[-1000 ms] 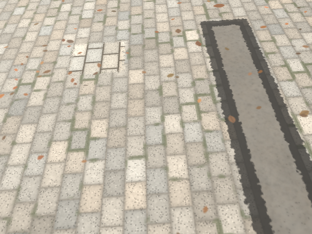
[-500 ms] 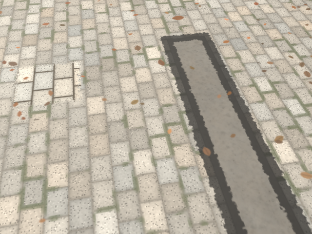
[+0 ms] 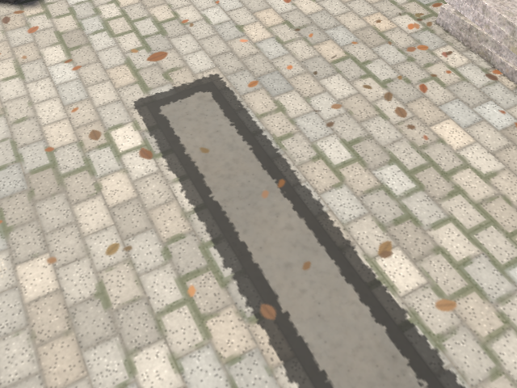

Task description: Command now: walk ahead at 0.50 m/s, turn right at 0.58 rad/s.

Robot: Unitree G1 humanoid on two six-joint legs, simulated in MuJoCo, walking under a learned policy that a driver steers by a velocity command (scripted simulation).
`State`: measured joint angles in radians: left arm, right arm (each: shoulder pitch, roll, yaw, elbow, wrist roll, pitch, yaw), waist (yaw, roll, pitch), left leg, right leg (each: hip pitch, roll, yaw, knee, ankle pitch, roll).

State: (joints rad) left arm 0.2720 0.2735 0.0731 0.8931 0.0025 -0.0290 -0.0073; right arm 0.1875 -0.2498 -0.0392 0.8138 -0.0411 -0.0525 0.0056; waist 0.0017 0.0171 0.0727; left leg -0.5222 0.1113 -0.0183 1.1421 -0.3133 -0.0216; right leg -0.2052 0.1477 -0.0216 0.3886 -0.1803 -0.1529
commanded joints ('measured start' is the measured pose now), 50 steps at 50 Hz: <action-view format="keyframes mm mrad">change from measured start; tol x32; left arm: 1 33 140 30 -52 -4 -34 2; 19 332 37 -9 -33 -19 -50 11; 39 -319 28 -54 -175 26 -22 -27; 45 172 246 22 -60 77 -56 18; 50 -39 36 -23 -66 21 -61 13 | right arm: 1 53 -75 -18 -45 -8 25 7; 12 -277 -74 4 -166 8 4 26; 18 275 -234 -48 -45 -13 -31 -21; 50 221 -64 -30 95 16 14 10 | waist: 1 -25 -18 -58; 16 -27 -93 -96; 19 -49 306 -373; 50 -4 -115 -48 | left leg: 1 -74 6 17 -87 75 -31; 12 -127 -65 43 -525 310 16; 17 428 -110 35 -687 200 121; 20 687 286 -725 -880 -96 294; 32 421 53 -85 -1025 408 220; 43 503 57 -54 -626 790 161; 45 -5 -152 68 -44 -91 97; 50 -24 -23 -34 -10 7 97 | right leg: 1 50 -260 272 -180 357 -138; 16 252 -274 271 90 790 -2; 18 22 -163 179 577 382 32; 19 -285 18 111 854 -345 70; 20 -376 -60 168 915 -287 55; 40 -320 -183 -30 187 88 102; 43 30 -130 -33 51 53 53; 45 550 -589 543 -32 -97 -91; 50 85 -424 205 -223 0 5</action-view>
